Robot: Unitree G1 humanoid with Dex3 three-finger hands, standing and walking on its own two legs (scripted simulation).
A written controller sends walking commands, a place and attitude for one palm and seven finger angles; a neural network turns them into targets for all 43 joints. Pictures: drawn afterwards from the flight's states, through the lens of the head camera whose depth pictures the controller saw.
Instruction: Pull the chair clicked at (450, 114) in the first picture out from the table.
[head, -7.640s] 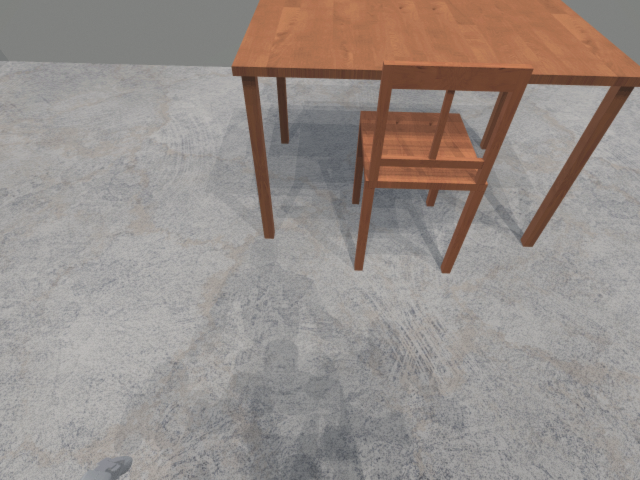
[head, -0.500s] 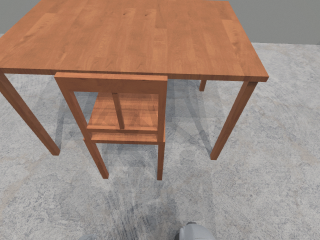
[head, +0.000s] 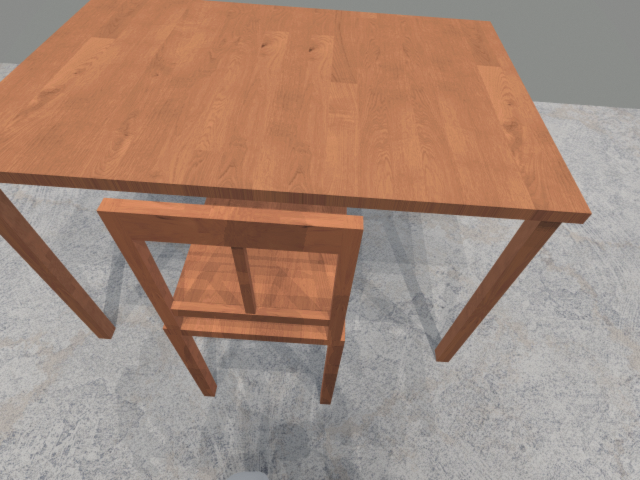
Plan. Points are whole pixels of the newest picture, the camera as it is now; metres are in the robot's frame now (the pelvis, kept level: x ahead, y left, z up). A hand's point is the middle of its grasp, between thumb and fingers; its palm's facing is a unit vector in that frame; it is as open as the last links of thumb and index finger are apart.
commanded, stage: come to a stop and stand still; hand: left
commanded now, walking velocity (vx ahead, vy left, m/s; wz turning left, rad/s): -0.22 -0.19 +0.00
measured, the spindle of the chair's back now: (245, 280) +0.43 +0.17 -0.10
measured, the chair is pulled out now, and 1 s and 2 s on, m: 0.00 0.00 0.00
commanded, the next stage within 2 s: look again from close up in 0.60 s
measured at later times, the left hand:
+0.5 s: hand out of the picture -0.04 +0.12 -0.13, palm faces +0.02 -0.96 -0.27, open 7.4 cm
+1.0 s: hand out of the picture -0.05 +0.19 -0.18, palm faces +0.04 -0.98 -0.21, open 7.4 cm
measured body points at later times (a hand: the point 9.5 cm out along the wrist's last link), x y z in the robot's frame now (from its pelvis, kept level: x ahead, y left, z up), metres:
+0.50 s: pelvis -0.05 -0.06 +0.02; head -0.05 -0.11 +0.47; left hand -0.04 +0.17 -0.11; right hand -0.04 -0.31 -0.16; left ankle -0.05 +0.09 -0.67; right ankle -0.08 -0.17 -0.73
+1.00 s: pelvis -0.06 +0.01 +0.00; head -0.06 +0.02 +0.45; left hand -0.05 +0.25 -0.16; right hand +0.02 -0.22 -0.14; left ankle -0.10 +0.08 -0.73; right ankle -0.08 -0.17 -0.73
